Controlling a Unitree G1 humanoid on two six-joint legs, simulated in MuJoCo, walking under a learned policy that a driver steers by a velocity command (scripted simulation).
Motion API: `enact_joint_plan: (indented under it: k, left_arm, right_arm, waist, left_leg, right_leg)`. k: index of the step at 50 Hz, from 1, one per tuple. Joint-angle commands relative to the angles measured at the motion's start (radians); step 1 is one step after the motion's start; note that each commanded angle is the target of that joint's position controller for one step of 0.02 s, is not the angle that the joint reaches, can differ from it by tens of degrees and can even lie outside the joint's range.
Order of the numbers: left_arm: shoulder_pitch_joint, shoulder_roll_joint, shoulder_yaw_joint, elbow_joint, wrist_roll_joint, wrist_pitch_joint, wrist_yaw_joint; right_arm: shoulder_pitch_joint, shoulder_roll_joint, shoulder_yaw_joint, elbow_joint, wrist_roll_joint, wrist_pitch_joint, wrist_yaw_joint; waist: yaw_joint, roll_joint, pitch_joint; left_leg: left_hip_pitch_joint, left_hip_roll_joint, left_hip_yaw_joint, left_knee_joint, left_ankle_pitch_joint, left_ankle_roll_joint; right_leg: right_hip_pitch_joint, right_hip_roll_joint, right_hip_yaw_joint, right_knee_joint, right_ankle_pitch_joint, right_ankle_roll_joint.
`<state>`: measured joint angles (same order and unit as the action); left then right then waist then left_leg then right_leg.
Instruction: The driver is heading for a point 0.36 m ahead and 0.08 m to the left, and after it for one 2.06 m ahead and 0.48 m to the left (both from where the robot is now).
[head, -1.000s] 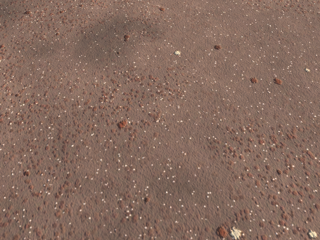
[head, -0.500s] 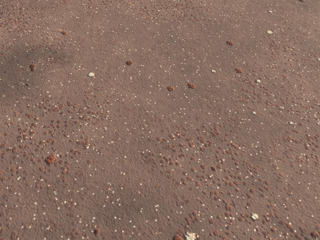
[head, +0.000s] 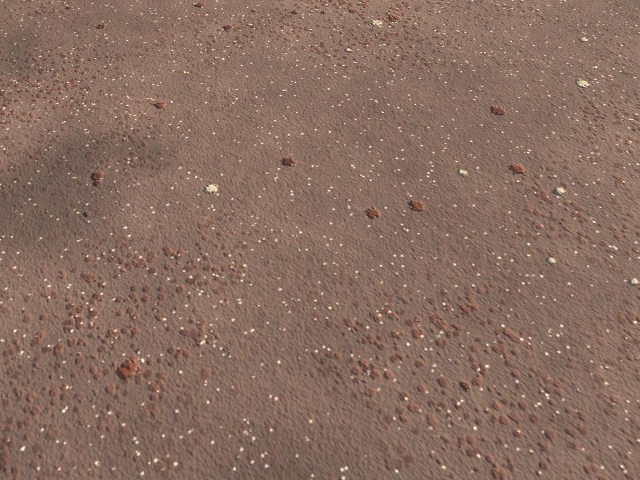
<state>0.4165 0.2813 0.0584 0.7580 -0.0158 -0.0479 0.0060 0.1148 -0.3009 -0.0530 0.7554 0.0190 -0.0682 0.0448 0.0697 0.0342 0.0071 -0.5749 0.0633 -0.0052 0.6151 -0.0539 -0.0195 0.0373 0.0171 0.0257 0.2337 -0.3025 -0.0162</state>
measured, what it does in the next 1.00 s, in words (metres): walks ahead: left foot, then right foot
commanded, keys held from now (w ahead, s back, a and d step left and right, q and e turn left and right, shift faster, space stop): w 0.76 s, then w+q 0.24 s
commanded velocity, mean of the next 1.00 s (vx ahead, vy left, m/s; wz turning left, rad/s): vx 0.48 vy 0.00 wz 0.04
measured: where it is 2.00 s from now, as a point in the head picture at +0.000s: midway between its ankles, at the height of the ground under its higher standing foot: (291, 234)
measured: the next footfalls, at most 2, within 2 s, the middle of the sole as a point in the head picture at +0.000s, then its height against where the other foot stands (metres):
left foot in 0.10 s outside the picture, level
right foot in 0.64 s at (409, 466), level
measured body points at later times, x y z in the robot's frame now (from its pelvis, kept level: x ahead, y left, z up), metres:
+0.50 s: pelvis +0.26 +0.04 +0.00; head +0.28 +0.05 +0.45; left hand +0.46 +0.29 -0.09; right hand +0.27 -0.24 -0.12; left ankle +0.16 +0.14 -0.74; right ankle +0.45 -0.12 -0.69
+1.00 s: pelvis +0.55 +0.00 +0.00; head +0.57 +0.00 +0.45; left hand +0.57 +0.28 -0.12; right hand +0.74 -0.24 -0.10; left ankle +0.72 +0.18 -0.68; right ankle +0.49 -0.09 -0.74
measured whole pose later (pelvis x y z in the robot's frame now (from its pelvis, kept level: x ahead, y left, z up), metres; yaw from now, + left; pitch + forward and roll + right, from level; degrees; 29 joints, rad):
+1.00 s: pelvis +0.55 +0.00 +0.00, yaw +5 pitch +1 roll -2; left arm 0.32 0.27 0.05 0.83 0.01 -0.10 -0.01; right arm 0.14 -0.29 -0.04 0.78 0.02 -0.05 0.02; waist 0.06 0.05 0.03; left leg -0.69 0.10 -0.06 0.73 0.05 0.00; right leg 0.01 0.06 -0.13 0.19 -0.22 -0.05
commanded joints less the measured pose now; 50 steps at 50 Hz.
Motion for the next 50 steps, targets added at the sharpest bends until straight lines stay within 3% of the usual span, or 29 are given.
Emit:
enact_joint_plan:
  k: [1, 3, 4, 5, 6, 7, 8, 9, 10, 12, 15, 18, 21, 24, 26, 29, 30, 31, 32, 33, 34, 35, 36, 37, 38, 40, 43, 47, 50]
  left_arm:
    - [-0.019, 0.186, 0.052, -0.041, -0.01, -0.013, 0.002]
    - [-0.031, 0.197, 0.054, -0.034, -0.008, -0.004, 0.003]
    - [-0.031, 0.183, 0.048, -0.031, -0.004, 0.0, 0.005]
    - [-0.016, 0.145, 0.031, -0.034, 0.008, 0.003, 0.008]
    - [0.081, 0.051, 0.001, -0.073, 0.01, -0.009, 0.006]
    - [0.044, 0.067, 0.001, -0.069, 0.002, -0.029, 0.009]
    - [-0.033, 0.15, 0.024, -0.084, -0.029, -0.04, 0.001]
    - [-0.093, 0.156, 0.022, -0.097, -0.033, -0.046, -0.002]
    - [-0.125, 0.144, 0.021, -0.098, -0.016, -0.047, -0.002]
    - [-0.092, 0.114, 0.023, -0.076, -0.003, -0.03, -0.004]
    - [-0.102, 0.088, 0.018, -0.072, 0.006, -0.01, 0.0]
    - [-0.202, 0.074, 0.012, -0.099, 0.014, -0.019, 0.001]
    - [-0.315, 0.043, -0.002, -0.123, 0.008, -0.035, -0.014]
    - [-0.403, 0.04, -0.007, -0.15, 0.0, -0.045, -0.033]
    - [-0.439, 0.05, -0.006, -0.169, -0.002, -0.049, -0.046]
    - [-0.398, 0.085, 0.006, -0.168, 0.001, -0.051, -0.055]
    - [-0.321, 0.11, 0.019, -0.149, 0.003, -0.05, -0.052]
    - [-0.168, 0.153, 0.043, -0.104, 0.004, -0.049, -0.043]
    - [0.012, 0.221, 0.062, -0.07, 0.013, -0.043, -0.031]
    - [0.046, 0.303, 0.076, -0.05, 0.016, -0.043, -0.035]
    - [0.053, 0.188, 0.05, -0.056, 0.006, -0.042, -0.034]
    - [-0.023, 0.155, 0.036, -0.061, 0.008, -0.043, -0.03]
    - [-0.088, 0.142, 0.03, -0.068, 0.012, -0.041, -0.028]
    - [-0.137, 0.118, 0.023, -0.07, 0.018, -0.042, -0.03]
    - [-0.161, 0.098, 0.016, -0.072, 0.028, -0.046, -0.031]
    - [-0.175, 0.095, 0.018, -0.06, 0.022, -0.059, -0.032]
    - [-0.165, 0.122, 0.028, -0.024, 0.026, -0.073, -0.024]
    - [-0.163, 0.139, 0.03, 0.0, 0.027, -0.07, -0.012]
    - [-0.114, 0.156, 0.034, 0.032, 0.019, -0.062, -0.006]
  right_arm:
    - [-0.126, -0.08, -0.01, -0.107, 0.006, -0.024, 0.011]
    - [-0.058, -0.106, -0.021, -0.093, 0.004, -0.028, 0.008]
    - [0.049, -0.135, -0.038, -0.061, 0.0, -0.027, -0.001]
    - [0.209, -0.182, -0.058, -0.022, 0.0, -0.027, -0.011]
    - [0.335, -0.299, -0.084, -0.005, -0.025, -0.022, -0.017]
    - [0.362, -0.232, -0.063, 0.005, -0.011, -0.025, -0.008]
    - [0.28, -0.184, -0.043, -0.001, -0.008, -0.026, -0.01]
    - [0.213, -0.156, -0.035, -0.016, -0.012, -0.023, -0.013]
    - [0.161, -0.128, -0.026, -0.021, -0.018, -0.021, -0.014]
    - [0.105, -0.096, -0.016, -0.03, -0.033, -0.028, -0.014]
    - [0.11, -0.109, -0.021, -0.012, -0.023, -0.044, -0.018]
    - [0.143, -0.122, -0.023, 0.01, -0.018, -0.041, -0.029]
    - [0.191, -0.141, -0.026, 0.03, -0.009, -0.032, -0.038]
    - [0.257, -0.157, -0.03, 0.061, -0.001, -0.017, -0.041]
    - [0.278, -0.161, -0.033, 0.077, 0.002, -0.003, -0.043]
    - [0.269, -0.18, -0.042, 0.086, 0.005, 0.014, -0.05]
    - [0.254, -0.189, -0.044, 0.085, 0.003, 0.02, -0.052]
    - [0.245, -0.171, -0.036, 0.082, -0.001, 0.026, -0.054]
    - [0.259, -0.119, -0.012, 0.058, -0.025, 0.025, -0.057]
    - [0.403, 0.015, 0.027, 0.041, -0.021, 0.001, -0.045]
    - [0.329, -0.095, 0.006, 0.057, 0.003, -0.022, -0.037]
    - [0.22, -0.148, -0.01, 0.019, 0.027, -0.037, -0.031]
    - [0.159, -0.138, -0.006, 0.004, 0.022, -0.044, -0.035]
    - [0.13, -0.129, -0.01, 0.0, 0.003, -0.043, -0.036]
    - [0.151, -0.12, -0.013, 0.005, -0.002, -0.034, -0.035]
    - [0.2, -0.078, -0.005, 0.026, 0.004, -0.008, -0.034]
    - [0.137, -0.058, -0.001, 0.005, 0.002, 0.016, -0.041]
    - [0.034, -0.045, 0.001, -0.024, 0.0, 0.006, -0.027]
    - [-0.062, -0.027, 0.009, -0.063, 0.0, 0.002, -0.012]
  waist:
    - [-0.015, -0.143, 0.103]
    - [-0.063, -0.149, 0.065]
    - [-0.117, -0.133, -0.007]
    - [-0.184, -0.094, -0.13]
    - [-0.174, 0.169, -0.305]
    - [-0.191, 0.252, -0.351]
    - [-0.176, 0.173, -0.192]
    - [-0.152, 0.101, -0.104]
    - [-0.126, 0.047, -0.037]
    - [-0.074, 0.079, -0.01]
    - [-0.055, 0.047, 0.018]
    - [-0.08, 0.019, 0.049]
    - [-0.124, 0.013, 0.067]
    - [-0.158, 0.005, 0.087]
    - [-0.158, 0.009, 0.094]
    - [-0.112, 0.037, 0.051]
    - [-0.064, 0.05, -0.005]
    - [0.015, 0.037, -0.108]
    - [0.076, -0.056, -0.269]
    - [-0.012, -0.332, -0.395]
    - [0.045, -0.24, -0.388]
    - [0.041, -0.189, -0.224]
    - [0.014, -0.101, -0.141]
    - [-0.015, -0.071, -0.074]
    - [-0.05, -0.092, -0.062]
    - [-0.079, -0.103, -0.052]
    - [-0.076, -0.087, 0.014]
    - [-0.041, -0.086, 0.045]
    - [0.002, -0.07, 0.07]
  left_leg:
    - [0.018, -0.007, -0.001, -0.061, -0.013, 0.035]
    - [0.131, -0.037, 0.031, -0.091, -0.054, 0.07]
    - [0.284, -0.068, 0.056, -0.108, -0.066, 0.094]
    - [0.532, -0.021, 0.007, -0.09, -0.071, 0.132]
    - [0.907, 0.25, -0.443, -0.151, -0.287, 0.286]
    - [0.923, 0.312, -0.759, -0.354, -0.498, 0.325]
    - [0.808, 0.303, -0.652, -0.376, -0.569, 0.28]
    - [0.688, 0.271, -0.531, -0.376, -0.497, 0.252]
    - [0.571, 0.228, -0.432, -0.397, -0.399, 0.242]
    - [0.433, 0.167, -0.313, -0.449, -0.266, 0.231]
    - [0.38, 0.151, -0.212, -0.504, -0.128, 0.259]
    - [0.411, 0.133, -0.136, -0.518, -0.015, 0.251]
    - [0.422, 0.108, -0.067, -0.52, 0.028, 0.226]
    - [0.501, 0.141, -0.067, -0.498, 0.032, 0.226]
    - [0.583, 0.173, -0.076, -0.463, 0.069, 0.218]
    - [0.672, 0.198, -0.079, -0.358, 0.295, 0.191]
    - [0.678, 0.18, -0.061, -0.257, 0.475, 0.177]
    - [0.624, 0.129, -0.019, -0.067, 0.565, 0.148]
    - [0.413, 0.075, 0.013, 0.24, 0.309, 0.113]
    - [-0.001, -0.13, -0.009, 0.591, -0.429, 0.047]
    - [-0.122, -0.097, -0.137, 0.699, -0.519, 0.054]
    - [-0.186, -0.044, -0.115, 0.709, -0.441, 0.066]
    - [-0.165, 0.008, -0.084, 0.662, -0.351, 0.066]
    - [-0.134, 0.038, -0.073, 0.597, -0.294, 0.059]
    - [-0.072, 0.063, -0.081, 0.564, -0.253, 0.053]
    - [-0.02, 0.075, -0.075, 0.519, -0.225, 0.035]
    - [-0.08, 0.079, -0.091, 0.411, -0.124, 0.007]
    - [-0.06, 0.047, -0.062, 0.158, 0.124, 0.011]
    - [-0.059, 0.032, -0.025, 0.043, 0.186, 0.026]
  right_leg:
    - [-0.089, -0.281, 0.15, -0.085, 0.148, -0.171]
    - [-0.067, -0.275, 0.132, 0.006, 0.331, -0.146]
    - [-0.083, -0.23, 0.086, 0.153, 0.502, -0.121]
    - [-0.188, -0.173, 0.033, 0.389, 0.514, -0.084]
    - [-0.553, -0.028, -0.037, 0.815, 0.188, 0.004]
    - [-0.695, 0.038, 0.093, 0.983, -0.261, 0.011]
    - [-0.797, -0.03, 0.109, 1.063, -0.211, -0.007]
    - [-0.803, -0.082, 0.072, 1.047, -0.131, -0.025]
    - [-0.782, -0.116, 0.055, 0.986, -0.057, -0.026]
    - [-0.677, -0.157, 0.058, 0.914, 0.038, -0.018]
    - [-0.69, -0.164, 0.041, 0.842, 0.128, 0.014]
    - [-0.74, -0.164, 0.031, 0.659, 0.278, 0.038]
    - [-0.686, -0.13, -0.01, 0.456, 0.412, 0.038]
    - [-0.682, -0.107, -0.017, 0.351, 0.434, 0.028]
    - [-0.702, -0.098, -0.009, 0.304, 0.387, 0.006]
    - [-0.618, -0.063, -0.027, 0.269, 0.26, -0.036]
    - [-0.502, -0.03, -0.057, 0.258, 0.234, -0.059]
    - [-0.28, -0.009, -0.079, 0.244, 0.256, -0.091]
    - [0.05, -0.177, 0.105, 0.297, 0.278, -0.152]
    - [0.383, -0.407, 0.619, 0.191, 0.047, -0.326]
    - [0.377, -0.4, 0.716, 0.09, -0.082, -0.31]
    - [0.254, -0.367, 0.554, 0.071, -0.034, -0.263]
    - [0.113, -0.327, 0.437, 0.054, 0.08, -0.24]
    - [-0.006, -0.29, 0.352, 0.026, 0.19, -0.23]
    - [-0.079, -0.264, 0.298, -0.003, 0.253, -0.223]
    - [-0.147, -0.253, 0.213, -0.06, 0.298, -0.231]
    - [-0.197, -0.251, 0.096, -0.117, 0.341, -0.227]
    - [-0.186, -0.206, -0.057, -0.138, 0.36, -0.174]
    - [-0.115, -0.232, -0.104, -0.137, 0.362, -0.16]
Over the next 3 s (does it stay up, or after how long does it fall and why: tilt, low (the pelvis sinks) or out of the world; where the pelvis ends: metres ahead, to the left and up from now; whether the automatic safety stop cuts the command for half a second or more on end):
stays up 1.31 0.31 -0.02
